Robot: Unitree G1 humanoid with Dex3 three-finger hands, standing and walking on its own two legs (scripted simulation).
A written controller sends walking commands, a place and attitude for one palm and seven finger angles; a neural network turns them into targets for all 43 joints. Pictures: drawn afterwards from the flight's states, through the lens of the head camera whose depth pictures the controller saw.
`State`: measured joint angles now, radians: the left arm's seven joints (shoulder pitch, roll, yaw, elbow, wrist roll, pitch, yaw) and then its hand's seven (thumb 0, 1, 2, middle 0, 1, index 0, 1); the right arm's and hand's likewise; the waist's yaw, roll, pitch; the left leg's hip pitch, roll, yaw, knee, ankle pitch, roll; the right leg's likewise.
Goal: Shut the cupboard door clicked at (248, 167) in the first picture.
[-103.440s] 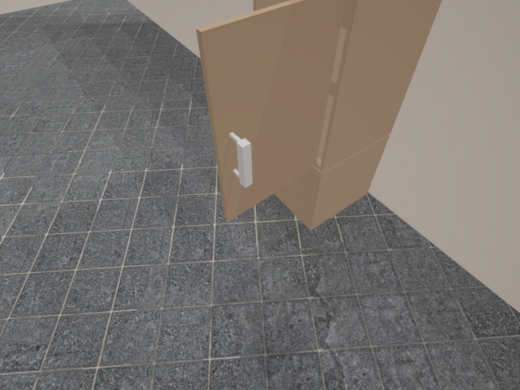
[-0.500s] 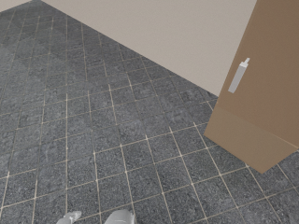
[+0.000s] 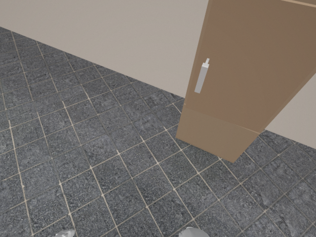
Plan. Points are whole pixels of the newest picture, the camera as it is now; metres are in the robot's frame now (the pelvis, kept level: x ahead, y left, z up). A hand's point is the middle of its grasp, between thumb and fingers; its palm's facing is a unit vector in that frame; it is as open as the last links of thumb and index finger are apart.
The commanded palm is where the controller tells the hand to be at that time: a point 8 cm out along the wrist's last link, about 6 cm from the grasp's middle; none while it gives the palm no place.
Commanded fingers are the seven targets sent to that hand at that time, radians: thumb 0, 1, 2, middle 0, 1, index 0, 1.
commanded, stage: turn to face it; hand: left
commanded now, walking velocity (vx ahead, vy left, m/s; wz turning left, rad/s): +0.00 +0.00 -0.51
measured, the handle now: (202, 75) +0.75 -0.15 -0.08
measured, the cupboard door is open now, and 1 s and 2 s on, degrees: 4 4 4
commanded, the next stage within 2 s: take the last steps up to it in 0.52 s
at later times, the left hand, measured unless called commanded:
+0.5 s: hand out of the picture +0.12 +0.14 -0.17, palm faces -0.16 -0.97 -0.20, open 7.4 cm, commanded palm none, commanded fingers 0.00 0.90 0.90 -0.20 -0.30 -0.20 -0.30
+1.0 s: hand (127, 224) +0.17 +0.10 -0.16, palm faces -0.29 -0.93 -0.21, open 7.4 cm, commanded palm none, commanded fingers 0.00 0.90 0.90 -0.20 -0.30 -0.20 -0.30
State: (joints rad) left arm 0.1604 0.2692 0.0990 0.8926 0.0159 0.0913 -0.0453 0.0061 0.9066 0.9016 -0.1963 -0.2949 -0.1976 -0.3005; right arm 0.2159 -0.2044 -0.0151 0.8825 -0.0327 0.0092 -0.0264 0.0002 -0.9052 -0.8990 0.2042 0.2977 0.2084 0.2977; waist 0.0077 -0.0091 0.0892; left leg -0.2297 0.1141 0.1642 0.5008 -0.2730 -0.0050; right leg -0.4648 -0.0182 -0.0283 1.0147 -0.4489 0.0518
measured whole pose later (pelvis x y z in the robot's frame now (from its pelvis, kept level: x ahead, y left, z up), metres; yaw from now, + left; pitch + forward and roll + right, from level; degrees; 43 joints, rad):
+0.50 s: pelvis +0.01 -0.03 +0.00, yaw -12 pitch +1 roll +0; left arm 0.20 0.19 0.05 0.93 0.02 0.04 -0.01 0.00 0.90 0.90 -0.20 -0.30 -0.20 -0.30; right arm 0.19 -0.23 -0.04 0.93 -0.01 0.05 -0.02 0.00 -0.91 -0.90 0.20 0.30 0.20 0.30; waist 0.00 -0.01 0.05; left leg -0.38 0.04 0.04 0.76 -0.37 -0.07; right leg -0.25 0.04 0.04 0.50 -0.27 -0.03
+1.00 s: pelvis +0.04 -0.06 -0.01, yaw -19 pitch +0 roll -1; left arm 0.22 0.19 0.06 0.99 0.02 -0.01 -0.03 0.00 0.91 0.90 -0.20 -0.29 -0.20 -0.30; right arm 0.34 -0.23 -0.05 1.08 -0.03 0.03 -0.01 0.00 -0.91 -0.90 0.20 0.30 0.21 0.30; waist -0.02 0.05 0.02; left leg -0.33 0.09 0.07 0.86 -0.49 -0.01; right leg -0.19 0.01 -0.07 0.52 -0.32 -0.04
